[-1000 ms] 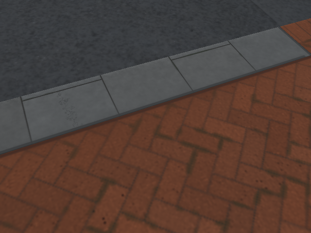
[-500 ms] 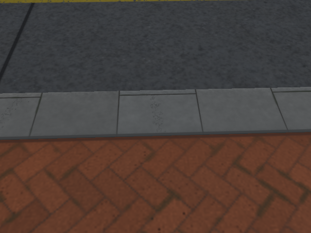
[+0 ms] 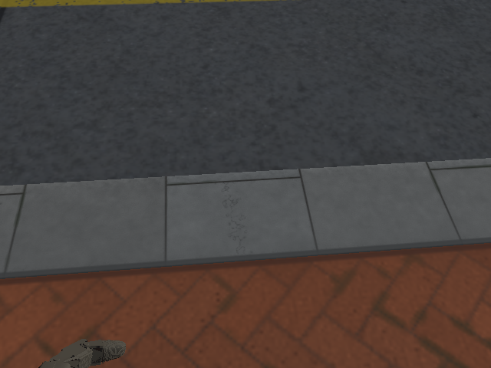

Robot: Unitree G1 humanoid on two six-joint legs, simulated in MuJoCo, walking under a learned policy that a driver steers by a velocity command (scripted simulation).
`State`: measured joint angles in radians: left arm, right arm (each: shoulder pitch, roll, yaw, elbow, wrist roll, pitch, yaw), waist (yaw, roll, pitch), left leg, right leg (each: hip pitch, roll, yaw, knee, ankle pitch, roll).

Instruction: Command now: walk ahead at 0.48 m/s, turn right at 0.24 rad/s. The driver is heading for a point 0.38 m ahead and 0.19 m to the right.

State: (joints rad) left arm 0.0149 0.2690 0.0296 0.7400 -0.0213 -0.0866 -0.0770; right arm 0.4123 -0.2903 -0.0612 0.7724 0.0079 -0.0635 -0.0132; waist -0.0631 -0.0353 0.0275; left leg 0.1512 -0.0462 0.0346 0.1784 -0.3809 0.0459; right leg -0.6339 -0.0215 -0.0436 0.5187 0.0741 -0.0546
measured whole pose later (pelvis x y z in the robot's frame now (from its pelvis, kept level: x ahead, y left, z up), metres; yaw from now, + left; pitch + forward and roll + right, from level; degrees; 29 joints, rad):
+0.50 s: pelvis +0.31 -0.01 +0.00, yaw -14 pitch +2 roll -1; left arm 0.33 0.29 0.06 0.77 -0.02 -0.03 0.01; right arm 0.09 -0.28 -0.03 0.62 -0.02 -0.12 0.01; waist 0.08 0.03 0.02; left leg -0.51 0.01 -0.06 0.47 0.12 -0.02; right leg -0.13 0.12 0.17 0.51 -0.40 -0.05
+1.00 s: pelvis +0.43 -0.01 +0.00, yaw -16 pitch +2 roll +1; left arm 0.20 0.25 0.01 0.69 0.00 -0.09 -0.08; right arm 0.14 -0.26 -0.02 0.64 0.01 -0.10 0.07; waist 0.01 -0.01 -0.02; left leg -0.37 -0.03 0.02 0.58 -0.26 0.02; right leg -0.28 -0.04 -0.01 0.62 -0.37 0.02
